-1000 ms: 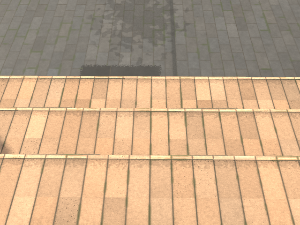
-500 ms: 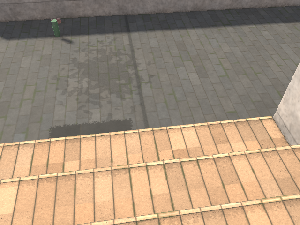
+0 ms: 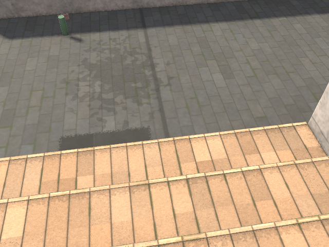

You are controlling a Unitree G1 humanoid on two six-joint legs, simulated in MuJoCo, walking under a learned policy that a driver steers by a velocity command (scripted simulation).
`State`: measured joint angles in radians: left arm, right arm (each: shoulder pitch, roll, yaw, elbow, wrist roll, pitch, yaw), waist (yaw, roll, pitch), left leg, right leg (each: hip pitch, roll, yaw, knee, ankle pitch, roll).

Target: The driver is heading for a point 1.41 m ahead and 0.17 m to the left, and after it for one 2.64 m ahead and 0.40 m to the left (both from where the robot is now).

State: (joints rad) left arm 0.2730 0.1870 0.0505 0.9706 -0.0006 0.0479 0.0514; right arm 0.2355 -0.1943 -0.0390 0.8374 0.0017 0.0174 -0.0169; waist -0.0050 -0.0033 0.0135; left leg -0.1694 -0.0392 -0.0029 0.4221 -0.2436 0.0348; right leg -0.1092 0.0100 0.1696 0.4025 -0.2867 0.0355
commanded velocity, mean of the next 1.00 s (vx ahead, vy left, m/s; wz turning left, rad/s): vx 0.00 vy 0.00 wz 0.00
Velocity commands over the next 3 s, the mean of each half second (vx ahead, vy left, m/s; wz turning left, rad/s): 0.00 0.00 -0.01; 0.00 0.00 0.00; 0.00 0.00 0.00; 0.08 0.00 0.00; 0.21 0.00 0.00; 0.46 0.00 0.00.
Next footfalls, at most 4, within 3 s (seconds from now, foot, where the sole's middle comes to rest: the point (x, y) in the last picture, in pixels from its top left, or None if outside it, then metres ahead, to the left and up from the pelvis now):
2.98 right None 0.49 -0.10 -0.93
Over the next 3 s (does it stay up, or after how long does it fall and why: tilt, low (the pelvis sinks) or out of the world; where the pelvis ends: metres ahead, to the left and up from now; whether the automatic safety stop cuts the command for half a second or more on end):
stays up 0.37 -0.01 -0.15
